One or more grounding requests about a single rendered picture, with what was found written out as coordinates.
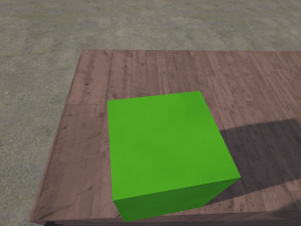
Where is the carton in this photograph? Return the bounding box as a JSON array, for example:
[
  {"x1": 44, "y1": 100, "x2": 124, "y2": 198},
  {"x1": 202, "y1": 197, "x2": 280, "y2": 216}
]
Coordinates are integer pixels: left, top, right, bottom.
[{"x1": 107, "y1": 90, "x2": 241, "y2": 222}]

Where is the pedestal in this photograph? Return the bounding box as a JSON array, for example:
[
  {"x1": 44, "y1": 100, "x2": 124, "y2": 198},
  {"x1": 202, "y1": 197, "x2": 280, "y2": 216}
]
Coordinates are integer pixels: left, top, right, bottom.
[{"x1": 28, "y1": 49, "x2": 301, "y2": 226}]

